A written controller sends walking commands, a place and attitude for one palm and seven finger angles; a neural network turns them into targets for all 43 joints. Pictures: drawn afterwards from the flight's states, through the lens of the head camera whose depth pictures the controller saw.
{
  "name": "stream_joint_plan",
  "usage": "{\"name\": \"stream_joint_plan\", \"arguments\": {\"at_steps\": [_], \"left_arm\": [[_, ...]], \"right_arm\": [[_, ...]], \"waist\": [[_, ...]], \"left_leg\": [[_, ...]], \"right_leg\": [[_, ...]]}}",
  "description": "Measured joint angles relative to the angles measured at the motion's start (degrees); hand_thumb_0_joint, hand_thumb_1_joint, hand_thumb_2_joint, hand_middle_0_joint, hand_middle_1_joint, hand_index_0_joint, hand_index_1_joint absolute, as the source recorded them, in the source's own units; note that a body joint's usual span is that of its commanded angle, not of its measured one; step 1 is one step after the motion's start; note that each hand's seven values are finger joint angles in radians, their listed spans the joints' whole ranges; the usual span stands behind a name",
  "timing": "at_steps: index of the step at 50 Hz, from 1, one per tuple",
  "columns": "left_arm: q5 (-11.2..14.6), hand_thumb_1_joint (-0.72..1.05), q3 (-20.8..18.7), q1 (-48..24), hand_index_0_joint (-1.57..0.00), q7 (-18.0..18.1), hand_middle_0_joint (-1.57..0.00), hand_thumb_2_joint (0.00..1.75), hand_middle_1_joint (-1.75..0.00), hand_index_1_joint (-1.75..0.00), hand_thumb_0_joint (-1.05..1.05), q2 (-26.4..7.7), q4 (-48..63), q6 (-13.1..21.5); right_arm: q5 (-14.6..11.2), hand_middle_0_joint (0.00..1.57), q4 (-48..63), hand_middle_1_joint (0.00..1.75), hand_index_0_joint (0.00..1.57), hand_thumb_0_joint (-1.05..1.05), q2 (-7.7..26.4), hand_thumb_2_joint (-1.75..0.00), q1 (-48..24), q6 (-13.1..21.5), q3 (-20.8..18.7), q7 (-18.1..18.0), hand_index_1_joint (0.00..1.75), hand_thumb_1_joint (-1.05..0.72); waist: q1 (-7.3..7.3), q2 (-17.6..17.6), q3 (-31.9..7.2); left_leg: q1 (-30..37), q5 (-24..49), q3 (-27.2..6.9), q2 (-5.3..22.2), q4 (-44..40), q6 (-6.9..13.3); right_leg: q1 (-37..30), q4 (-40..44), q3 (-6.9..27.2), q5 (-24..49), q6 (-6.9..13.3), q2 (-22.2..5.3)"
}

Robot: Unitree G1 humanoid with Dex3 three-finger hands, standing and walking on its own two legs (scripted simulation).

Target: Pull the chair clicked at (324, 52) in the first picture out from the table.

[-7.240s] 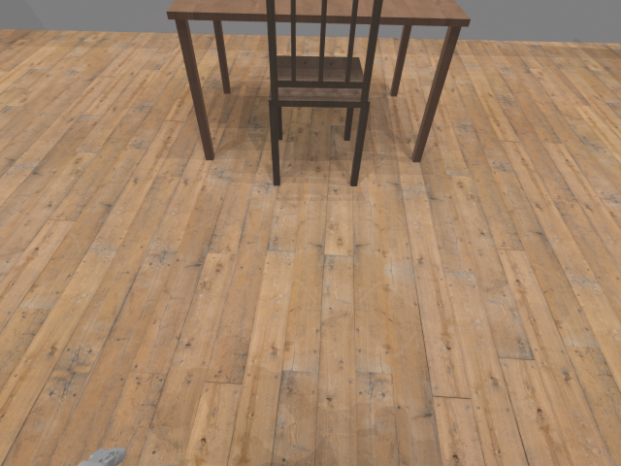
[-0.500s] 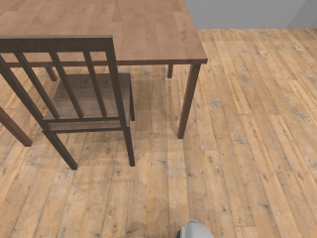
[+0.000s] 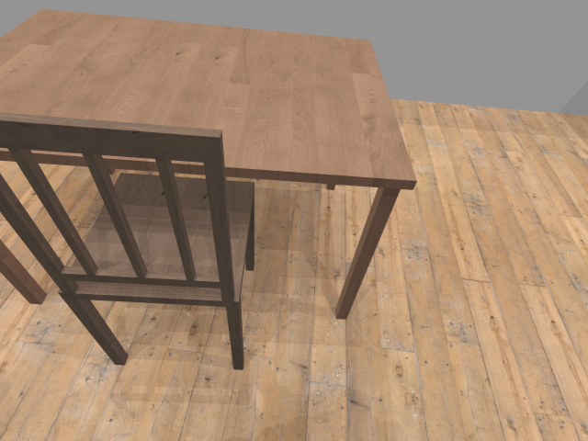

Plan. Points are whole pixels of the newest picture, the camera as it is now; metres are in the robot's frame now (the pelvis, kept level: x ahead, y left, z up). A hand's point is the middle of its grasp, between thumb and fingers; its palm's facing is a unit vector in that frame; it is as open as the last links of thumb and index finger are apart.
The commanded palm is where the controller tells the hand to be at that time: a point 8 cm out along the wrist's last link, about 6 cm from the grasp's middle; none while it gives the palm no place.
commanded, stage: come to a stop and stand still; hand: left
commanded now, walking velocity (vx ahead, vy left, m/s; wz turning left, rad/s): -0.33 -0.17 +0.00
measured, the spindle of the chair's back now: (121, 223) +0.46 +0.36 -0.05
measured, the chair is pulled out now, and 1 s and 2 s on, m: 0.00 0.00 0.00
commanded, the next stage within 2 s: look again from close up in 1.38 s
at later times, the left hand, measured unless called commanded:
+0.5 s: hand out of the picture +0.07 +0.13 -0.15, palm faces +0.00 -0.95 -0.30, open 7.4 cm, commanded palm none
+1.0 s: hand out of the picture -0.04 +0.14 -0.16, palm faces +0.10 -0.97 -0.22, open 7.4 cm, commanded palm none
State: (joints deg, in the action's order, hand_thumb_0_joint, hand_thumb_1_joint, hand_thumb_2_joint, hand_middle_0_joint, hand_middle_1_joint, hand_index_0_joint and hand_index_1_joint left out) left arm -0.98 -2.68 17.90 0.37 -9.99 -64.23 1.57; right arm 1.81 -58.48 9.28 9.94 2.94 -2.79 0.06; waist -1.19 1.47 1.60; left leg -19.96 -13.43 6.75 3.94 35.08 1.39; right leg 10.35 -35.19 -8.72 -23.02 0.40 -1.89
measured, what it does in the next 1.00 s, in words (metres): steps on the spot: right foot, then left foot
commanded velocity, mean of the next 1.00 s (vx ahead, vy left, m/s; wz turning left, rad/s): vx -0.03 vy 0.05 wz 0.00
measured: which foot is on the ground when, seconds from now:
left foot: down 0.00-0.44, up 0.46-0.96, down 0.98-1.00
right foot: up 0.00-0.42, down 0.44-1.00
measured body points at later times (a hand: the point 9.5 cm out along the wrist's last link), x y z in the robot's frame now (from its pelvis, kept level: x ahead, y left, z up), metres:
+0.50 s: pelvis +0.01 -0.07 +0.00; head +0.03 -0.10 +0.45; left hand +0.07 +0.18 -0.13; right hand +0.05 -0.30 -0.17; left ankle +0.05 +0.08 -0.71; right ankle +0.02 -0.17 -0.73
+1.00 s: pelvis -0.03 -0.04 +0.01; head -0.02 -0.04 +0.46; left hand -0.05 +0.20 -0.15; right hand +0.02 -0.29 -0.14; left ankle -0.06 +0.08 -0.73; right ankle +0.02 -0.17 -0.73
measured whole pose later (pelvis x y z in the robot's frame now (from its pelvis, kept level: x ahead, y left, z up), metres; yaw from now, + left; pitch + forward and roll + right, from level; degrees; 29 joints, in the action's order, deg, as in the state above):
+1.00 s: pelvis -0.03 -0.04 +0.01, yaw +0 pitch +0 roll +0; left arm -1.2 -3.1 17.6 1.2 -9.9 -61.9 -1.6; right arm 1.1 -59.4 11.5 13.3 -0.8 -2.8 -0.6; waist -2.4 0.0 0.9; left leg -9.1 -16.0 1.5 1.5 24.8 -0.7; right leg 17.5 -27.5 -5.0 -9.9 -0.4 -3.3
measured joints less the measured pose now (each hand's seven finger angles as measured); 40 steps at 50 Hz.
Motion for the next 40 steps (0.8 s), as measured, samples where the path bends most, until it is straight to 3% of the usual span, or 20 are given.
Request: {"name": "stream_joint_plan", "arguments": {"at_steps": [2,4,9,15,19,21,23,26,31,35,40], "left_arm": [[-0.09,0.92,0.09,0.21,-0.2,0.11,-0.2,0.9,-0.3,-0.3,0.01,0.01,-0.46,-0.88],[-0.07,0.91,0.34,-0.43,-0.2,0.34,-0.2,0.9,-0.3,-0.3,0.01,0.18,-0.76,-1.29],[0.07,0.91,0.59,-2.47,-0.2,0.89,-0.2,0.9,-0.3,-0.3,0.01,0.58,0.9,-2.61],[-0.25,0.91,-0.64,-4.94,-0.2,1.34,-0.2,0.9,-0.3,-0.3,0.01,-0.92,3.81,-4.6],[-0.14,0.91,-0.83,-6.18,-0.2,1.45,-0.2,0.9,-0.3,-0.3,0.01,-1.18,5.24,-4.46],[-0.22,0.91,-0.67,-6.08,-0.2,1.44,-0.2,0.9,-0.3,-0.3,0.01,-1.22,5.93,-3.51],[-0.64,0.91,-0.34,-6.06,-0.2,1.65,-0.2,0.9,-0.3,-0.3,0.0,-0.69,5.79,-2.38],[-0.78,0.91,0.57,-6.03,-0.2,1.36,-0.2,0.9,-0.3,-0.3,0.01,1.09,5.88,-2.14],[-0.55,0.91,0.52,-5.74,-0.21,1.57,-0.2,0.9,-0.3,-0.3,0.01,2.45,6.41,-1.92],[-0.54,0.92,0.21,-5.29,-0.21,1.5,-0.21,0.9,-0.3,-0.3,0.01,2.2,7.0,-1.41],[-0.85,0.91,-0.09,-3.8,-0.21,1.19,-0.21,0.9,-0.3,-0.3,0.01,1.86,6.74,-1.28]], "right_arm": [[0.13,0.19,0.17,0.3,0.2,0.0,-0.74,-0.9,0.15,-0.08,0.68,-0.41,0.3,-0.92],[-0.13,0.19,-0.11,0.3,0.2,0.0,-1.5,-0.9,0.36,-0.36,1.21,-1.42,0.3,-0.92],[-0.92,0.2,-0.91,0.3,0.2,-0.01,-0.98,-0.9,-0.74,-1.82,1.09,-2.89,0.3,-0.95],[-0.73,0.2,-0.94,0.3,0.2,0.0,-0.86,-0.9,-0.99,-3.93,0.12,-2.67,0.3,-0.94],[-0.38,0.2,-0.92,0.3,0.2,0.0,-0.05,-0.9,-0.78,-4.78,-0.73,-2.13,0.3,-0.92],[-0.52,0.2,-0.97,0.3,0.2,0.0,0.45,-0.9,-0.26,-5.06,-1.04,-1.72,0.3,-0.92],[-0.94,0.2,-1.08,0.3,0.2,0.0,1.22,-0.9,0.09,-5.52,-1.36,-1.34,0.3,-0.91],[-0.94,0.2,-1.18,0.3,0.2,0.01,2.48,-0.9,0.93,-6.92,-1.81,-1.04,0.3,-0.91],[-0.64,0.19,-1.77,0.3,0.2,0.01,3.05,-0.9,2.29,-7.22,-1.8,-0.17,0.3,-0.91],[-0.43,0.19,-1.95,0.3,0.2,0.01,3.15,-0.9,3.48,-7.18,-1.67,0.17,0.3,-0.91],[-0.4,0.19,-2.01,0.3,0.2,0.01,3.51,-0.9,3.73,-7.11,-1.39,0.23,0.3,-0.91]], "waist": [[-0.38,0.84,0.15],[-0.34,1.12,0.63],[-0.14,0.83,2.5],[0.38,0.41,3.93],[0.92,-1.19,4.22],[0.96,-1.82,3.73],[1.01,-3.03,3.43],[1.52,-4.97,2.8],[1.03,-4.75,1.66],[0.28,-3.94,1.13],[-0.96,-2.9,0.8]], "left_leg": [[1.56,-1.06,0.99,-0.67,-0.55,1.44],[3.74,-0.1,1.34,-1.46,-3.73,1.59],[7.04,2.52,1.68,-2.13,-9.78,1.66],[6.82,2.82,1.66,-0.42,-9.75,0.05],[5.43,2.34,1.55,0.87,-7.56,-1.56],[4.07,1.49,1.59,1.19,-5.16,-2.63],[2.01,-3.26,0.52,1.29,-0.61,-3.34],[-1.2,-12.4,-3.77,-1.31,9.42,-3.08],[-3.62,-8.49,-5.76,-3.35,21.74,-3.69],[-2.45,-6.45,-6.68,-3.02,21.64,-4.42],[0.76,-8.36,-6.59,-2.26,14.48,-4.49]], "right_leg": [[3.78,-9.87,2.35,-4.71,0.03,-0.19],[6.7,-14.77,3.83,-4.34,-0.6,-0.66],[10.66,-14.71,6.36,-0.89,-2.56,-1.67],[13.29,-18.03,7.38,-0.92,-3.03,-0.96],[10.16,-11.04,6.4,-0.14,-2.44,-1.03],[6.44,-2.3,5.93,5.39,-2.35,-1.4],[5.46,0.18,5.59,6.13,-0.14,-1.12],[5.17,0.64,4.73,5.62,1.15,-1.1],[4.2,5.79,4.72,9.17,1.76,-1.69],[4.16,8.41,4.26,11.12,2.11,-2.03],[4.33,10.37,3.94,12.89,1.93,-2.5]]}}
